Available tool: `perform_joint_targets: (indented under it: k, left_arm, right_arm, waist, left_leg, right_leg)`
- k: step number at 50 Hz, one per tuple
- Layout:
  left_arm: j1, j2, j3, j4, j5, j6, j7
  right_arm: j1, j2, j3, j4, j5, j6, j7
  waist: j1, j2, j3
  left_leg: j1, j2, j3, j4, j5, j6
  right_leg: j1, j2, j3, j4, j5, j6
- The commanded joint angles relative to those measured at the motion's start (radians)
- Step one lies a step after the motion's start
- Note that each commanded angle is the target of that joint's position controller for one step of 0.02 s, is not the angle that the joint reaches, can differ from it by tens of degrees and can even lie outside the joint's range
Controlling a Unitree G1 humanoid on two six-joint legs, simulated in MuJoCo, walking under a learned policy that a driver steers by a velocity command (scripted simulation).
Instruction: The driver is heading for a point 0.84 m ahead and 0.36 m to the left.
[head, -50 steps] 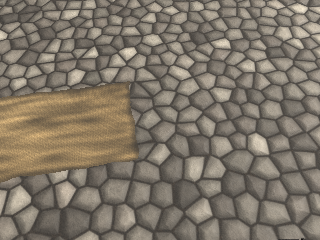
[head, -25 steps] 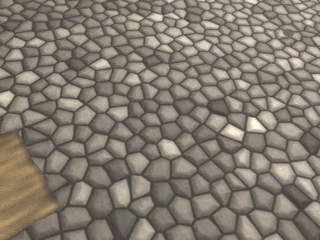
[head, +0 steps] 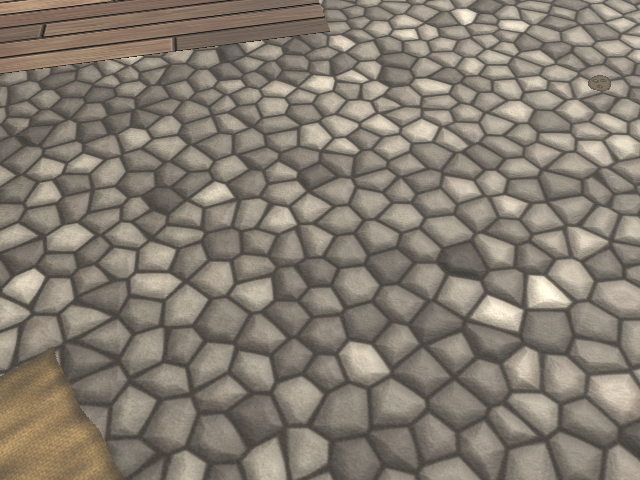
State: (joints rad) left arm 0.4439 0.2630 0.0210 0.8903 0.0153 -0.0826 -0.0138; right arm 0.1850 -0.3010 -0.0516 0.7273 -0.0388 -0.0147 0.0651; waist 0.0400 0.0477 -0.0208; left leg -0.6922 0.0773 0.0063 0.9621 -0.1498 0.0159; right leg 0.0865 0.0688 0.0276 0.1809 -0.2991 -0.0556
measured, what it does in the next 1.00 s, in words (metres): walks ahead, turning left: left foot, then right foot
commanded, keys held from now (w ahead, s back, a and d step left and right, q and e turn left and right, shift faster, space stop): w+shift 0.16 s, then w+q+shift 0.74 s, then shift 0.10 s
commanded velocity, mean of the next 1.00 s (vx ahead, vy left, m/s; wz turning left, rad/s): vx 0.94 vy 0.00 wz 0.58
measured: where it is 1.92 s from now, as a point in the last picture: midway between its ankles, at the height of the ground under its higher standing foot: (253, 266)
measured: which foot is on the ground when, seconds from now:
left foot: up 0.00-0.18, down 0.20-0.62, up 0.64-1.00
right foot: down 0.00-0.22, up 0.24-0.62, down 0.64-1.00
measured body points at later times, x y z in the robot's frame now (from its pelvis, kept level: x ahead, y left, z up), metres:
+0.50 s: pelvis +0.40 +0.07 +0.00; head +0.42 +0.07 +0.45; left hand +0.60 +0.32 -0.07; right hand +0.38 -0.21 -0.13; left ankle +0.31 +0.13 -0.74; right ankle +0.61 -0.08 -0.68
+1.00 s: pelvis +0.84 +0.17 -0.02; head +0.87 +0.19 +0.42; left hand +0.61 +0.35 -0.14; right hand +1.20 +0.15 -0.06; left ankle +0.96 +0.34 -0.70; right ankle +0.73 -0.04 -0.74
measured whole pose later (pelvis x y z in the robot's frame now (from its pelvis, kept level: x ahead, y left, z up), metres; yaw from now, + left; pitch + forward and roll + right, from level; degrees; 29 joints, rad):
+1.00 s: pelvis +0.84 +0.17 -0.02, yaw +37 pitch +2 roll -2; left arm 0.51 0.29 0.04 0.92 0.02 -0.11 0.00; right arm -0.07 -0.33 -0.03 0.58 -0.05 -0.02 0.10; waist 0.09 0.04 0.05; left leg -0.74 0.01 0.11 0.77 -0.02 0.12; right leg 0.19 -0.02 -0.28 0.26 -0.44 0.06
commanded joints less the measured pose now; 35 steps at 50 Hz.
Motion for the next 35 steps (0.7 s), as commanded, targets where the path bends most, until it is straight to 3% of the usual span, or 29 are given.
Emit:
perform_joint_targets:
  k: [1,4,6,7,8,9,10,11,12,13,14,15,17,18,19,20,21,23,25,27,28,29,30,31,32,33,34,35]
  left_arm:
    - [-0.023,0.135,0.029,-0.039,-0.005,-0.032,0.001]
    - [0.01,0.156,0.029,-0.005,-0.007,-0.039,0.007]
    - [0.012,0.178,0.031,0.012,0.002,-0.035,0.009]
    - [0.026,0.201,0.035,0.021,0.009,-0.033,0.013]
    - [0.035,0.23,0.043,0.033,0.021,-0.025,0.019]
    - [0.013,0.262,0.055,0.035,0.029,-0.011,0.027]
    - [-0.03,0.254,0.056,0.022,0.03,-0.006,0.033]
    - [0.046,0.112,0.02,-0.027,-0.005,-0.02,0.011]
    - [0.01,0.108,0.019,-0.044,0.009,-0.047,-0.006]
    - [-0.127,0.135,0.026,-0.088,0.01,-0.055,-0.006]
    - [-0.172,0.135,0.017,-0.108,0.015,-0.064,-0.008]
    - [-0.199,0.115,0.011,-0.119,0.031,-0.063,-0.01]
    - [-0.173,0.087,0.0,-0.142,0.059,-0.032,-0.018]
    - [-0.187,0.081,-0.002,-0.157,0.062,-0.015,-0.02]
    - [-0.219,0.074,-0.004,-0.165,0.063,-0.001,-0.017]
    - [-0.273,0.065,-0.014,-0.212,0.059,0.006,-0.022]
    - [-0.355,0.08,-0.017,-0.247,0.048,0.007,-0.025]
    - [-0.443,0.075,-0.027,-0.275,0.03,0.002,-0.036]
    - [-0.498,0.079,-0.028,-0.29,0.016,-0.002,-0.04]
    - [-0.5,0.1,-0.021,-0.295,0.01,-0.002,-0.031]
    - [-0.501,0.115,-0.016,-0.299,0.015,-0.004,-0.026]
    - [-0.466,0.13,-0.007,-0.298,0.014,-0.007,-0.017]
    - [-0.369,0.167,0.011,-0.272,0.014,-0.011,-0.003]
    - [-0.189,0.201,0.031,-0.229,0.018,-0.015,0.015]
    - [0.031,0.277,0.058,-0.209,0.041,-0.019,0.041]
    - [0.038,0.367,0.078,-0.211,0.078,-0.013,0.042]
    - [-0.056,0.309,0.08,-0.217,0.058,-0.004,0.037]
    - [-0.134,0.204,0.058,-0.231,0.048,-0.003,0.033]
  right_arm:
    - [-0.207,-0.053,-0.001,-0.134,0.003,-0.015,0.012]
    - [-0.281,-0.033,0.014,-0.168,0.006,-0.016,0.018]
    - [-0.268,-0.04,0.014,-0.17,0.004,-0.016,0.007]
    - [-0.232,-0.054,0.009,-0.164,0.004,-0.016,-0.004]
    - [-0.127,-0.083,-0.002,-0.138,0.004,-0.017,-0.018]
    - [0.083,-0.118,-0.019,-0.074,0.008,-0.018,-0.034]
    - [0.301,-0.168,-0.04,-0.002,0.001,-0.02,-0.053]
    - [0.377,-0.289,-0.076,0.027,-0.022,-0.024,-0.064]
    - [0.362,-0.279,-0.073,0.038,0.003,-0.028,-0.047]
    - [0.256,-0.234,-0.067,0.041,0.009,-0.03,-0.038]
    - [0.213,-0.191,-0.06,0.04,0.018,-0.036,-0.035]
    - [0.196,-0.161,-0.053,0.047,0.018,-0.039,-0.038]
    - [0.159,-0.11,-0.033,0.067,0.016,-0.041,-0.045]
    - [0.16,-0.104,-0.031,0.071,0.019,-0.049,-0.046]
    - [0.18,-0.081,-0.025,0.079,0.03,-0.059,-0.041]
    - [0.169,-0.12,-0.035,0.068,0.031,-0.062,-0.048]
    - [0.163,-0.121,-0.038,0.059,0.031,-0.068,-0.051]
    - [0.169,-0.14,-0.051,0.044,0.034,-0.075,-0.048]
    - [0.2,-0.172,-0.066,0.04,0.045,-0.081,-0.046]
    - [0.216,-0.192,-0.075,0.036,0.047,-0.078,-0.048]
    - [0.244,-0.187,-0.075,0.044,0.047,-0.074,-0.051]
    - [0.25,-0.196,-0.077,0.047,0.043,-0.07,-0.056]
    - [0.25,-0.213,-0.08,0.05,0.037,-0.068,-0.055]
    - [0.226,-0.226,-0.082,0.049,0.032,-0.068,-0.051]
    - [0.204,-0.144,-0.059,0.023,0.032,-0.077,-0.048]
    - [0.297,0.015,-0.019,-0.036,0.083,-0.08,-0.049]
    - [0.254,-0.051,-0.014,-0.034,0.065,-0.063,-0.058]
    - [0.156,-0.099,-0.025,-0.029,0.041,-0.051,-0.055]
  waist:
    - [0.006,-0.138,0.202]
    - [0.014,-0.129,0.218]
    - [-0.009,-0.129,0.176]
    - [-0.034,-0.158,0.12]
    - [-0.091,-0.184,0.038]
    - [-0.19,-0.199,-0.074]
    - [-0.293,-0.153,-0.173]
    - [-0.228,0.129,-0.304]
    - [-0.189,0.203,-0.359]
    - [-0.161,0.118,-0.171]
    - [-0.134,0.004,-0.085]
    - [-0.105,-0.065,-0.029]
    - [-0.015,-0.021,0.041]
    - [0.0,-0.008,0.073]
    - [0.0,-0.037,0.113]
    - [0.003,0.028,0.126]
    - [-0.011,0.021,0.169]
    - [-0.033,-0.006,0.173]
    - [-0.069,-0.034,0.146]
    - [-0.083,-0.015,0.113]
    - [-0.09,-0.014,0.1]
    - [-0.072,0.006,0.07]
    - [-0.025,-0.014,-0.01]
    - [0.073,-0.048,-0.122]
    - [0.162,-0.125,-0.266]
    - [0.072,-0.429,-0.391]
    - [0.042,-0.377,-0.312]
    - [0.048,-0.22,-0.166]
  left_leg:
    - [-0.119,0.007,0.037,-0.126,0.113,-0.004]
    - [-0.002,-0.008,0.084,-0.257,0.15,0.044]
    - [0.096,-0.059,0.127,-0.315,0.072,0.089]
    - [0.181,-0.103,0.144,-0.313,0.014,0.103]
    - [0.299,-0.143,0.142,-0.304,-0.054,0.118]
    - [0.507,-0.181,0.15,-0.318,-0.114,0.138]
    - [0.795,-0.129,0.092,-0.341,-0.137,0.162]
    - [1.104,0.122,-0.343,-0.426,-0.569,0.261]
    - [1.116,0.234,-0.837,-0.656,-0.719,0.298]
    - [1.003,0.2,-0.791,-0.7,-0.613,0.282]
    - [0.855,0.187,-0.654,-0.704,-0.471,0.28]
    - [0.717,0.146,-0.565,-0.723,-0.373,0.266]
    - [0.49,0.085,-0.482,-0.777,-0.381,0.276]
    - [0.425,0.066,-0.453,-0.803,-0.383,0.285]
    - [0.363,0.017,-0.349,-0.795,-0.315,0.272]
    - [0.288,0.038,-0.394,-0.853,-0.346,0.303]
    - [0.23,0.035,-0.398,-0.903,-0.317,0.3]
    - [0.196,-0.014,-0.337,-0.899,-0.189,0.259]
    - [0.241,-0.015,-0.335,-0.899,-0.099,0.228]
    - [0.369,0.008,-0.362,-0.849,0.01,0.209]
    - [0.453,0.015,-0.368,-0.793,0.13,0.195]
    - [0.508,0.026,-0.378,-0.711,0.255,0.176]
    - [0.544,0.003,-0.355,-0.559,0.424,0.155]
    - [0.491,-0.055,-0.305,-0.313,0.472,0.13]
    - [0.324,-0.11,-0.245,0.032,0.268,0.114]
    - [0.015,-0.215,-0.147,0.334,-0.378,0.092]
    - [-0.1,-0.129,-0.116,0.452,-0.278,0.112]
    - [-0.129,-0.075,-0.091,0.44,-0.184,0.112]
  right_leg:
    - [-0.124,-0.224,0.146,-0.199,0.081,-0.147]
    - [-0.101,-0.262,0.094,-0.249,0.328,-0.144]
    - [-0.024,-0.266,0.027,-0.151,0.72,-0.123]
    - [0.014,-0.281,0.011,-0.044,1.014,-0.112]
    - [0.045,-0.293,0.0,0.12,1.232,-0.099]
    - [0.011,-0.296,-0.034,0.355,1.317,-0.085]
    - [-0.171,-0.255,-0.065,0.665,1.153,-0.07]
    - [-0.556,-0.107,-0.069,1.109,0.524,-0.033]
    - [-0.741,0.011,0.045,1.266,-0.115,-0.045]
    - [-0.863,-0.053,0.091,1.318,-0.025,-0.061]
    - [-0.85,-0.112,0.078,1.257,0.056,-0.058]
    - [-0.799,-0.148,0.068,1.172,0.068,-0.049]
    - [-0.715,-0.174,0.065,1.074,0.002,-0.003]
    - [-0.714,-0.184,0.058,1.025,-0.027,0.017]
    - [-0.701,-0.199,0.041,0.973,-0.026,0.028]
    - [-0.706,-0.195,0.013,0.892,0.026,0.059]
    - [-0.699,-0.208,0.009,0.797,0.122,0.086]
    - [-0.588,-0.178,-0.012,0.585,0.277,0.109]
    - [-0.484,-0.142,-0.024,0.463,0.389,0.111]
    - [-0.464,-0.128,-0.005,0.397,0.412,0.103]
    - [-0.461,-0.116,-0.01,0.362,0.359,0.095]
    - [-0.41,-0.099,-0.007,0.334,0.283,0.086]
    - [-0.288,-0.066,-0.024,0.327,0.184,0.073]
    - [-0.074,-0.072,-0.038,0.339,0.121,0.06]
    - [0.182,-0.273,0.158,0.334,-0.185,0.028]
    - [0.38,-0.567,0.717,0.119,-0.581,-0.049]
    - [0.276,-0.554,0.844,0.042,-0.663,-0.077]
    - [0.151,-0.499,0.634,0.069,-0.527,-0.062]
